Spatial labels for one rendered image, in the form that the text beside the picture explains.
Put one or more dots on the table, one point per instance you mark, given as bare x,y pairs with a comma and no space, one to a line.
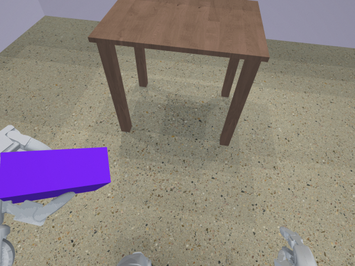
222,28

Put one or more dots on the robot left hand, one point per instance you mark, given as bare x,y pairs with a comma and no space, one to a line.
11,140

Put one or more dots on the sponge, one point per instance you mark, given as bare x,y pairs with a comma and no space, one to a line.
36,175

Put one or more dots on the left robot thigh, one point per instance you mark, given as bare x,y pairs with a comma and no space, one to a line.
135,260

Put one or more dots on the robot left forearm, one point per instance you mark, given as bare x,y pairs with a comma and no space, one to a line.
7,252

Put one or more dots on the robot right hand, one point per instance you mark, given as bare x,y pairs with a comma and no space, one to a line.
301,254

